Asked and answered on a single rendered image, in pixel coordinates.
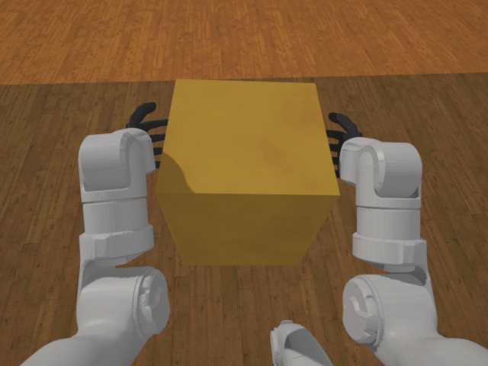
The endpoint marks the robot right hand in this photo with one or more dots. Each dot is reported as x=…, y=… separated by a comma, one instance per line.
x=351, y=130

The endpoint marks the carton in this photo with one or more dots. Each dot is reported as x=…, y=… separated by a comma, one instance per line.
x=246, y=175

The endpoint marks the robot right upper arm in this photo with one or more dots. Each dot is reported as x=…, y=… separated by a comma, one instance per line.
x=394, y=316

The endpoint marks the left robot forearm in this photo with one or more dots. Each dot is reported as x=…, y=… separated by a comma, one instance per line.
x=112, y=173

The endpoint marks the robot left hand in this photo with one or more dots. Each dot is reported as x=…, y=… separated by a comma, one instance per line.
x=138, y=116

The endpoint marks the robot right thigh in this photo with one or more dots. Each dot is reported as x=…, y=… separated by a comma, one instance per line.
x=294, y=345

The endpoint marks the robot left upper arm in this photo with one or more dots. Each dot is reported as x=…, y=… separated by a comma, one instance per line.
x=119, y=310

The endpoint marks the right robot forearm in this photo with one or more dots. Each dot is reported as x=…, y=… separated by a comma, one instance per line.
x=388, y=181

